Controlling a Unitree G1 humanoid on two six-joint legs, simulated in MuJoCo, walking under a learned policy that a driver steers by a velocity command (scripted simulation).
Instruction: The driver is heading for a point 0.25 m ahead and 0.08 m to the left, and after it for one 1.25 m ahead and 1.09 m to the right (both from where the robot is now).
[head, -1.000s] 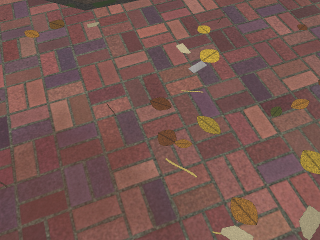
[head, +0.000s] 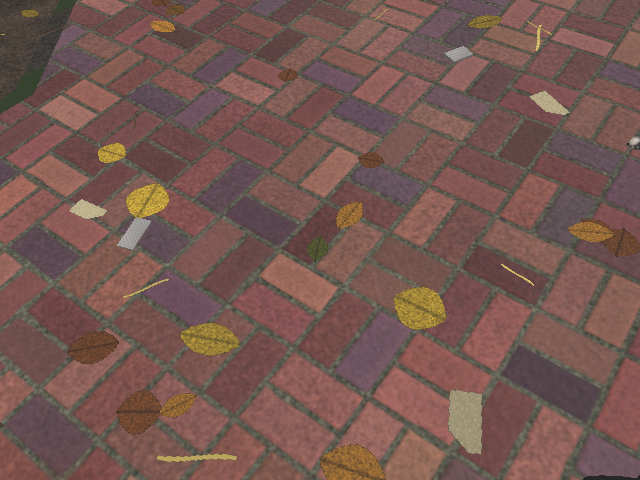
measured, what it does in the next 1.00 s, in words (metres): walks ahead, turning right: left foot, then right foot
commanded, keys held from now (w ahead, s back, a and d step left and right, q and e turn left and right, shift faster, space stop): s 0.06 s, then s+e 0.06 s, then w+e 0.88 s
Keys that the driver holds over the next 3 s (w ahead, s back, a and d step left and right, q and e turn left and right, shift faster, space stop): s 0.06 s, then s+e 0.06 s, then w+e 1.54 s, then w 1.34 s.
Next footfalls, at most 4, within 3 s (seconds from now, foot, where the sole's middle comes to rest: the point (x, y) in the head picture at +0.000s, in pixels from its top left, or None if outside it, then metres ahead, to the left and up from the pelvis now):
0.06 left None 0.15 0.12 -0.78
0.40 right None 0.02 -0.10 -0.78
0.86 left None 0.41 0.02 -0.78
1.34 right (550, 455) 0.52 -0.37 -0.78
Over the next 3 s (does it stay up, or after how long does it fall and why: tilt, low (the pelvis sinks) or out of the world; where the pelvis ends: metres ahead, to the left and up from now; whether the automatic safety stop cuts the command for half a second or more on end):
stays up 1.05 -0.89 0.00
